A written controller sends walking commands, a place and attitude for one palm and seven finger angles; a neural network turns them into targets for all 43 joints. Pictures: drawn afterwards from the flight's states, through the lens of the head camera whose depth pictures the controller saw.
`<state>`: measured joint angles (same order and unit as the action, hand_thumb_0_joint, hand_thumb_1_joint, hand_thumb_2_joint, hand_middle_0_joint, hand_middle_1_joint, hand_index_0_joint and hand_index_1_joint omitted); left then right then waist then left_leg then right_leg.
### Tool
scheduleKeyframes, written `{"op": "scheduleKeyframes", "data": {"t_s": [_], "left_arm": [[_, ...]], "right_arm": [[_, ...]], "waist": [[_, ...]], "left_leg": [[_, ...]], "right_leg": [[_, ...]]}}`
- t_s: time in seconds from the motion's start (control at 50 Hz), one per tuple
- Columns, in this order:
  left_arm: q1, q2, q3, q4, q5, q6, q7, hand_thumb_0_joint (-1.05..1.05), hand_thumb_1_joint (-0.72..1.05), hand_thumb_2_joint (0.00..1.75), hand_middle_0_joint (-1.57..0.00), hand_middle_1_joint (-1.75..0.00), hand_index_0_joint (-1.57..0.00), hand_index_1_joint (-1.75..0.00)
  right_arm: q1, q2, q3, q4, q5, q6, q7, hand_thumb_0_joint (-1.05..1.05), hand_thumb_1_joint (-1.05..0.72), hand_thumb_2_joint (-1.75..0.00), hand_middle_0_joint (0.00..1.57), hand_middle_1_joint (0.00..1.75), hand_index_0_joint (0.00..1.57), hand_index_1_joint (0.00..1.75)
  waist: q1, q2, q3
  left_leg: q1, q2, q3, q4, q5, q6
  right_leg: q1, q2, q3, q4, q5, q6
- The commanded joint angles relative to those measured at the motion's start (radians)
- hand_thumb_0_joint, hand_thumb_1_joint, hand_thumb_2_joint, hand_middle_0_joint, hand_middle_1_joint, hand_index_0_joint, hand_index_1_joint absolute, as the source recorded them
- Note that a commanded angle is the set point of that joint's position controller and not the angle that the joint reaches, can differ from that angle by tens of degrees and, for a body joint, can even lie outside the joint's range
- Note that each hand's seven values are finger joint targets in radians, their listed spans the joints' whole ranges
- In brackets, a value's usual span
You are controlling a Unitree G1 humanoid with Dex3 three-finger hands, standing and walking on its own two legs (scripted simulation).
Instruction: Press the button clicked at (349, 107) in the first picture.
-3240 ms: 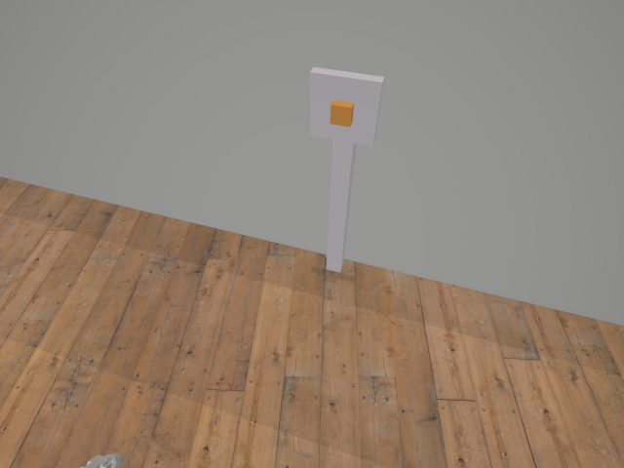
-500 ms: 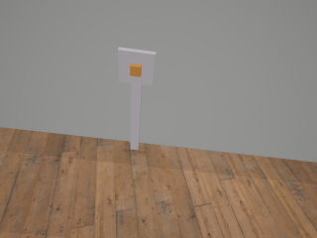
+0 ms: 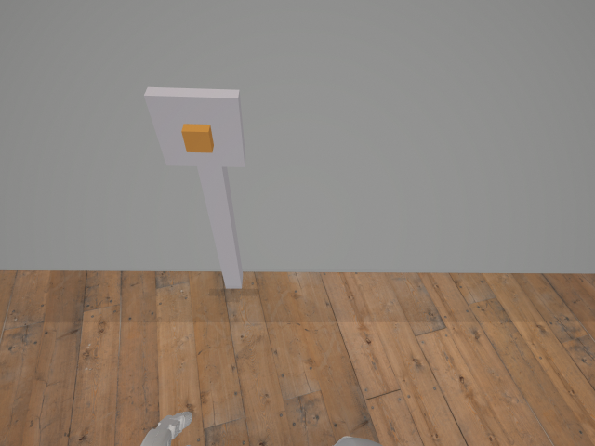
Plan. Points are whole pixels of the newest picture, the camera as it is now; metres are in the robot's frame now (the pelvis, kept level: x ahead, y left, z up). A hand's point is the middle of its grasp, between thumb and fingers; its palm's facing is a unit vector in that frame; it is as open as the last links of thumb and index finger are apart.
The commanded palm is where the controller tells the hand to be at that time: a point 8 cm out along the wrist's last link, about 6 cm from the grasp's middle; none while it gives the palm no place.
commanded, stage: take the last steps up to it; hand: left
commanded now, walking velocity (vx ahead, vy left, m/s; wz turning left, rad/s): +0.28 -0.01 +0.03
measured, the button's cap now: (198, 137) +0.69 +0.20 -0.02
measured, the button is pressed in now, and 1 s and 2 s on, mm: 0 0 0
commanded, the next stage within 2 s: come to a stop and stand still in 0.36 s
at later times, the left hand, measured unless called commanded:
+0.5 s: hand out of the picture +0.11 +0.21 -0.16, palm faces +0.06 -0.99 -0.14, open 7.4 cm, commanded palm none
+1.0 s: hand (173, 394) +0.23 +0.20 -0.16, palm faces +0.07 -0.98 -0.21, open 7.3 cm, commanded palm none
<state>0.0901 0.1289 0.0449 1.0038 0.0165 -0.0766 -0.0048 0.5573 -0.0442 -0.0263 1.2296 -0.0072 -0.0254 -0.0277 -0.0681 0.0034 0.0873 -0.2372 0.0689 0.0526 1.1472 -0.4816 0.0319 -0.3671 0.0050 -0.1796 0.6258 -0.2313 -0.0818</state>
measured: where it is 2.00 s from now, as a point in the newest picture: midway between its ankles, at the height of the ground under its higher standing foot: outside the picture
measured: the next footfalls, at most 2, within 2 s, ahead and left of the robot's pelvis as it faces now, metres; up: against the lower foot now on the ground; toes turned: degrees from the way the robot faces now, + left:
left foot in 0.30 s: +0.23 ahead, +0.12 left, +0.00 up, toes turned +1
right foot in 0.68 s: +0.19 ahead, -0.10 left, +0.00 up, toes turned -6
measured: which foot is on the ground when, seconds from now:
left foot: up 0.00-0.28, down 0.30-1.00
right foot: down 0.00-0.32, up 0.34-0.66, down 0.68-1.00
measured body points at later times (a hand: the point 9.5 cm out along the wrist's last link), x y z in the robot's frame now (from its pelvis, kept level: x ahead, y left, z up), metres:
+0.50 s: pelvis +0.15 +0.04 +0.02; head +0.15 +0.07 +0.47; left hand +0.11 +0.27 -0.15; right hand +0.21 -0.19 -0.11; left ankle +0.17 +0.13 -0.72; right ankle +0.13 -0.09 -0.64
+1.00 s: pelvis +0.16 +0.02 +0.01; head +0.19 +0.02 +0.46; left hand +0.22 +0.25 -0.14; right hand +0.17 -0.21 -0.15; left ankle +0.16 +0.12 -0.72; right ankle +0.22 -0.11 -0.72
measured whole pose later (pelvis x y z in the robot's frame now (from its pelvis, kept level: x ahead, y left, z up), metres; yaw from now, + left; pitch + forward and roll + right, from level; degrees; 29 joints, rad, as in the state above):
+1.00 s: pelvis +0.16 +0.02 +0.01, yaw +0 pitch -2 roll +0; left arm 0.16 0.15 0.06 1.04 0.02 0.02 0.04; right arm 0.25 -0.14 -0.06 1.09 -0.01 0.03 -0.03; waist 0.01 -0.01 0.08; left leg -0.24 0.03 0.11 0.58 -0.30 0.00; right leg -0.32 -0.07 -0.10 0.57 -0.22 0.00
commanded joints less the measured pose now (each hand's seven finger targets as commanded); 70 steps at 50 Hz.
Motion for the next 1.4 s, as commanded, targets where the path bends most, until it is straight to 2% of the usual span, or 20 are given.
{"op": "scheduleKeyframes", "data": {"t_s": [0.0,0.08,0.18,0.26,0.3,0.34,0.42,0.54,0.62,0.68,0.72,0.84,0.94,0.98,1.0,1.06,1.14,1.24,1.28,1.38], "left_arm": [[0.195,0.082,0.019,0.035,0.003,0.003,0.034,0.00,0.90,0.90,-0.20,-0.30,-0.20,-0.30],[0.196,0.078,0.023,0.019,0.014,-0.007,0.035,0.00,0.90,0.90,-0.20,-0.30,-0.20,-0.30],[0.234,0.141,0.026,0.042,0.014,0.004,0.019,0.00,0.90,0.90,-0.20,-0.30,-0.20,-0.30],[0.250,0.145,0.026,0.053,0.009,0.023,0.014,0.00,0.90,0.90,-0.20,-0.30,-0.20,-0.30],[0.265,0.072,0.013,0.022,-0.001,0.027,0.003,0.00,0.90,0.90,-0.20,-0.30,-0.20,-0.30],[0.211,0.114,0.015,0.013,0.011,0.036,0.008,0.00,0.90,0.90,-0.20,-0.30,-0.20,-0.30],[0.298,0.065,0.011,0.071,0.014,0.052,-0.003,0.00,0.90,0.90,-0.20,-0.30,-0.20,-0.30],[0.286,0.018,-0.015,0.087,0.002,0.076,0.027,0.00,0.90,0.90,-0.20,-0.30,-0.20,-0.30],[0.317,0.069,-0.005,0.100,0.006,0.074,0.035,0.00,0.90,0.90,-0.20,-0.30,-0.20,-0.30],[0.265,0.154,0.002,0.080,0.007,0.064,0.045,0.00,0.90,0.90,-0.20,-0.30,-0.20,-0.30],[0.242,0.167,0.010,0.078,0.002,0.063,0.050,0.00,0.90,0.90,-0.20,-0.30,-0.20,-0.30],[0.179,0.177,0.033,0.038,0.008,0.080,0.063,0.00,0.90,0.90,-0.20,-0.30,-0.20,-0.30],[0.116,0.169,0.044,0.005,0.004,0.091,0.060,0.00,0.90,0.90,-0.20,-0.30,-0.20,-0.30],[0.106,0.102,0.030,-0.022,0.000,0.109,0.050,0.00,0.90,0.90,-0.20,-0.30,-0.20,-0.30],[0.091,0.095,0.028,-0.021,0.005,0.115,0.050,0.00,0.90,0.90,-0.20,-0.30,-0.20,-0.30],[0.154,0.080,0.021,0.010,0.008,0.114,0.044,0.00,0.90,0.90,-0.20,-0.30,-0.20,-0.30],[0.177,0.059,-0.002,0.026,0.006,0.096,0.041,0.00,0.90,0.90,-0.20,-0.30,-0.20,-0.30],[0.192,0.133,-0.015,0.061,0.002,0.064,0.047,0.00,0.90,0.90,-0.20,-0.30,-0.20,-0.30],[0.188,0.120,-0.021,0.072,-0.001,0.060,0.045,0.00,0.90,0.90,-0.20,-0.30,-0.20,-0.30],[0.229,0.111,-0.028,0.090,-0.002,0.066,0.044,0.00,0.90,0.90,-0.20,-0.30,-0.20,-0.30]], "right_arm": [[-0.058,-0.072,-0.027,-0.112,-0.020,-0.009,0.009,0.00,-0.90,-0.90,0.20,0.30,0.20,0.30],[-0.066,-0.056,-0.030,-0.141,-0.024,0.009,0.020,0.00,-0.90,-0.90,0.20,0.30,0.20,0.30],[-0.236,-0.099,-0.029,-0.208,-0.020,-0.008,0.038,0.00,-0.90,-0.90,0.20,0.30,0.20,0.30],[-0.195,-0.166,-0.031,-0.195,-0.021,-0.027,0.034,0.00,-0.90,-0.90,0.20,0.30,0.20,0.30],[-0.037,-0.337,-0.062,-0.168,-0.034,-0.032,0.017,0.00,-0.90,-0.90,0.20,0.30,0.20,0.30],[-0.098,-0.316,-0.049,-0.183,-0.024,-0.026,0.000,0.00,-0.90,-0.90,0.20,0.30,0.20,0.30],[-0.241,-0.229,-0.021,-0.211,-0.016,-0.045,-0.003,0.00,-0.90,-0.90,0.20,0.30,0.20,0.30],[-0.255,-0.214,-0.017,-0.170,-0.013,-0.028,-0.017,0.00,-0.90,-0.90,0.20,0.30,0.20,0.30],[-0.268,-0.202,-0.030,-0.144,-0.002,-0.002,-0.018,0.00,-0.90,-0.90,0.20,0.30,0.20,0.30],[-0.223,-0.133,-0.027,-0.141,0.007,0.015,-0.004,0.00,-0.90,-0.90,0.20,0.30,0.20,0.30],[-0.205,-0.137,-0.031,-0.131,0.003,0.036,-0.006,0.00,-0.90,-0.90,0.20,0.30,0.20,0.30],[-0.209,-0.140,-0.043,-0.151,-0.003,0.059,-0.005,0.00,-0.90,-0.90,0.20,0.30,0.20,0.30],[-0.151,-0.132,-0.041,-0.145,-0.002,0.045,-0.004,0.00,-0.90,-0.90,0.20,0.30,0.20,0.30],[-0.202,-0.197,-0.047,-0.172,-0.013,0.031,-0.001,0.00,-0.90,-0.90,0.20,0.30,0.20,0.30],[-0.253,-0.210,-0.045,-0.190,-0.015,0.027,-0.007,0.00,-0.90,-0.90,0.20,0.30,0.20,0.30],[-0.328,-0.208,-0.035,-0.207,-0.019,0.020,-0.017,0.00,-0.90,-0.90,0.20,0.30,0.20,0.30],[-0.307,-0.215,-0.037,-0.183,-0.014,0.015,-0.013,0.00,-0.90,-0.90,0.20,0.30,0.20,0.30],[-0.268,-0.174,-0.024,-0.161,0.005,0.011,0.001,0.00,-0.90,-0.90,0.20,0.30,0.20,0.30],[-0.271,-0.186,-0.021,-0.147,0.000,0.020,0.000,0.00,-0.90,-0.90,0.20,0.30,0.20,0.30],[-0.256,-0.185,-0.008,-0.118,-0.003,0.023,0.004,0.00,-0.90,-0.90,0.20,0.30,0.20,0.30]], "waist": [[0.054,-0.004,-0.007],[0.016,-0.056,-0.035],[0.058,-0.113,0.001],[0.019,0.002,-0.002],[-0.029,0.350,-0.065],[-0.010,0.217,-0.019],[0.070,0.116,-0.044],[0.074,0.090,-0.078],[0.099,0.097,-0.064],[0.063,-0.005,-0.066],[0.064,-0.175,-0.118],[0.082,-0.196,-0.101],[0.049,-0.135,-0.130],[0.067,0.199,-0.060],[0.067,0.258,-0.009],[0.101,0.153,-0.024],[0.087,0.101,-0.071],[0.048,-0.010,-0.084],[0.044,-0.101,-0.070],[0.054,-0.052,0.017]], "left_leg": [[-0.308,0.092,-0.051,0.125,0.144,-0.012],[-0.235,0.097,-0.005,-0.114,0.171,-0.044],[-0.151,0.055,0.046,-0.390,0.207,-0.049],[0.120,0.017,0.079,-0.636,0.260,-0.051],[0.277,0.344,-0.361,-0.882,0.236,0.095],[0.166,0.392,-0.409,-0.939,0.215,0.150],[0.045,0.246,-0.102,-0.949,0.364,0.089],[0.058,0.221,0.000,-0.839,0.819,0.096],[0.014,0.153,0.019,-0.744,0.575,0.030],[-0.033,0.043,0.045,-0.710,0.296,-0.042],[0.009,0.011,0.071,-0.633,0.215,-0.060],[-0.076,-0.009,0.020,-0.434,0.029,-0.063],[0.083,-0.004,0.016,-0.700,0.247,-0.055],[-0.002,0.167,-0.181,-0.874,0.364,0.023],[-0.097,0.220,-0.242,-0.953,0.351,0.068],[-0.075,0.207,-0.189,-0.915,0.417,0.122],[0.075,0.176,-0.124,-0.845,0.542,0.110],[0.086,0.043,-0.043,-0.784,0.385,-0.022],[0.127,0.044,-0.030,-0.785,0.325,-0.029],[0.092,0.040,-0.036,-0.837,0.220,-0.024]], "right_leg": [[0.089,-0.334,0.343,-0.440,-0.024,-0.118],[0.025,-0.279,0.212,-0.439,0.093,-0.114],[0.047,-0.265,0.214,-0.419,-0.004,-0.100],[-0.018,-0.197,0.175,-0.244,-0.090,-0.042],[-0.208,-0.007,0.009,0.233,-0.305,0.055],[-0.270,-0.064,0.138,0.518,-0.318,0.045],[-0.147,-0.110,0.139,0.472,-0.099,0.080],[0.038,-0.088,0.112,0.102,-0.063,0.113],[0.180,-0.092,0.113,-0.175,0.148,0.109],[0.201,-0.234,0.239,-0.168,0.500,0.035],[0.173,-0.271,0.292,-0.211,0.494,-0.010],[0.186,-0.334,0.326,-0.252,0.550,-0.099],[0.101,-0.265,0.261,-0.184,0.311,-0.034],[0.021,-0.088,0.119,-0.049,-0.053,0.072],[0.045,-0.055,0.115,0.080,-0.152,0.087],[0.023,-0.063,0.179,0.246,-0.215,0.075],[0.056,-0.070,0.145,-0.001,-0.158,0.094],[0.143,-0.176,0.270,-0.268,0.200,0.046],[0.082,-0.157,0.272,-0.305,0.074,0.047],[0.027,-0.127,0.277,-0.366,-0.142,0.056]]}}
